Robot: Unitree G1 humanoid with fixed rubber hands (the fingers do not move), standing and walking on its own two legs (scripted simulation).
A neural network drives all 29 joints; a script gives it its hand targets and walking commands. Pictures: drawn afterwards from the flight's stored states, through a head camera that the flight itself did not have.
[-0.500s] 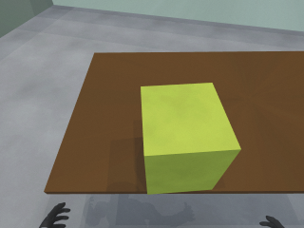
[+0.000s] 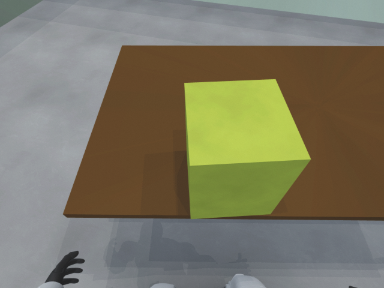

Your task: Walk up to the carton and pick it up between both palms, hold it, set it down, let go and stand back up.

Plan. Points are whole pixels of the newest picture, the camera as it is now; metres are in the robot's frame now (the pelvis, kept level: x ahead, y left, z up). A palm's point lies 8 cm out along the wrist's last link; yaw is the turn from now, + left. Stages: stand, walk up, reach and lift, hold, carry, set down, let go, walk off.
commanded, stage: walk up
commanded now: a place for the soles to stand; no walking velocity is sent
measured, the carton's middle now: (230, 153) +0.39 -0.06 +0.02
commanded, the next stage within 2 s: stand in 0.74 s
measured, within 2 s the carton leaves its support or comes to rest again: neither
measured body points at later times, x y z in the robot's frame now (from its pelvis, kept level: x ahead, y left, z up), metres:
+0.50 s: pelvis -0.02 -0.01 +0.01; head -0.02 -0.01 +0.46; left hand +0.10 +0.30 -0.10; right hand +0.09 -0.32 -0.10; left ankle +0.02 +0.11 -0.73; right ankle -0.03 -0.14 -0.73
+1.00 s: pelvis +0.00 -0.01 +0.02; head +0.01 +0.00 +0.47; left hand +0.09 +0.30 -0.11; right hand +0.10 -0.32 -0.10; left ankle +0.02 +0.11 -0.73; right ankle -0.03 -0.14 -0.73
